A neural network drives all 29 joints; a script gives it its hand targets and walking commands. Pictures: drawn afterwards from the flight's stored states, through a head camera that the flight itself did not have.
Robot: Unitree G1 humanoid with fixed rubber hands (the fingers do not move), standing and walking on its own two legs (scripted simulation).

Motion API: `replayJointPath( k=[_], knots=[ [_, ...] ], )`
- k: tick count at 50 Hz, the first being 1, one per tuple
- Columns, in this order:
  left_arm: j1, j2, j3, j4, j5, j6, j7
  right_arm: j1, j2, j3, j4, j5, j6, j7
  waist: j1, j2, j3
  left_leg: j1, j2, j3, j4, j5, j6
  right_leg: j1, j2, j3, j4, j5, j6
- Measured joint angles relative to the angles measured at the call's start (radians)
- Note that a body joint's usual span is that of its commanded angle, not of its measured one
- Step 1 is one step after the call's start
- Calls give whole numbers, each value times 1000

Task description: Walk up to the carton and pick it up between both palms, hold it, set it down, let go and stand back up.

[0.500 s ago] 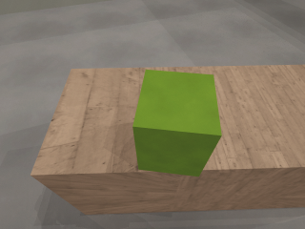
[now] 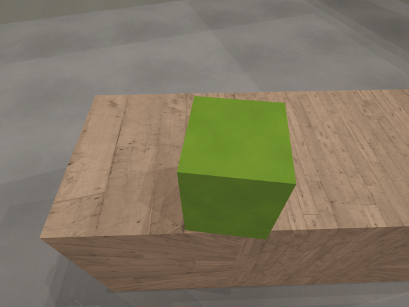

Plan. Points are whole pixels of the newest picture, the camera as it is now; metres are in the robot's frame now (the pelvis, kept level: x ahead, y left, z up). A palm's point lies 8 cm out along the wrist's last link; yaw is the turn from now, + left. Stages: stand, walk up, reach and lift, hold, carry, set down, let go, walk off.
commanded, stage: stand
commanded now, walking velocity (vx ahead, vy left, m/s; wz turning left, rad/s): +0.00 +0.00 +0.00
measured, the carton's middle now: (231, 170) +0.40 -0.03 +0.00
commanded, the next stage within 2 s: none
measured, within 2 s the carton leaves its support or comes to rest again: neither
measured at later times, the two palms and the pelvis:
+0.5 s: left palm out of the picture -0.04 +0.22 -0.15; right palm out of the picture +0.00 -0.22 -0.14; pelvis -0.01 +0.01 +0.00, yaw +0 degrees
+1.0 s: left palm out of the picture -0.04 +0.21 -0.15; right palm out of the picture +0.01 -0.22 -0.14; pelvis -0.01 +0.00 +0.00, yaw +0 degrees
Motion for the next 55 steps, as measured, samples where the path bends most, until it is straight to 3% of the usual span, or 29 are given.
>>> replayJointPath(
  k=[55],
  knots=[
    [32, -21, -7, 4, 0, -3, -2, 36, 5, -1, -7, 6, 6, 3, -5, 3, -20, -7, -3, 5, -5, 5, 6, -5, -3, 4, -12, 10, 6]
  ],
)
